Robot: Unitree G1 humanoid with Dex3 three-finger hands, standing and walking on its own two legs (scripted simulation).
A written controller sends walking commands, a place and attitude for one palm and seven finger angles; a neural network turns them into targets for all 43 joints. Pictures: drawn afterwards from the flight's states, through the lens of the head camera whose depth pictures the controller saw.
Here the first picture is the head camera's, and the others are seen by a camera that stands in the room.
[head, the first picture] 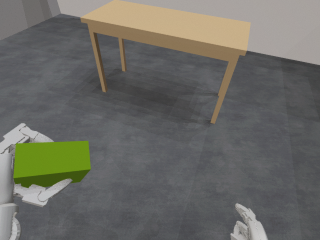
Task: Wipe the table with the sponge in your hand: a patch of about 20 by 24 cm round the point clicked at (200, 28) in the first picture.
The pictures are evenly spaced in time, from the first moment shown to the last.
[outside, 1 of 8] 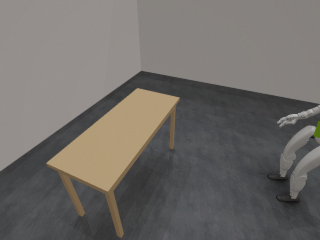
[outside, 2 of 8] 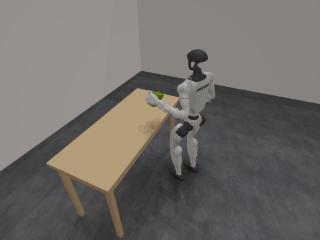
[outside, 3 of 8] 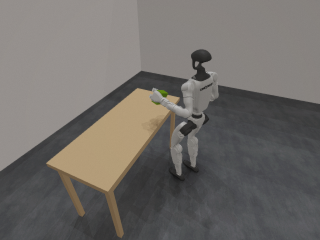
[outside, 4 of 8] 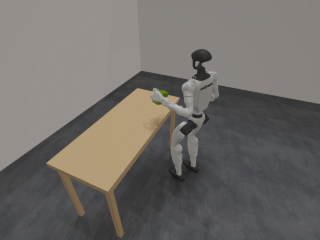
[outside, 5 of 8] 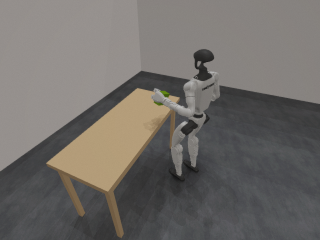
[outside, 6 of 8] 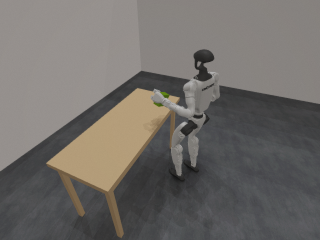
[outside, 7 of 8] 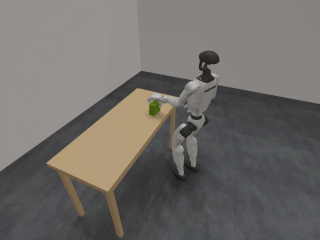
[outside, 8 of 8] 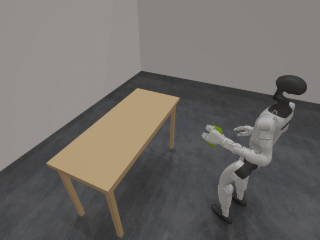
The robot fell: no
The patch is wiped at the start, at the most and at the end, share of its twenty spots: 0.00 1.00 1.00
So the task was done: yes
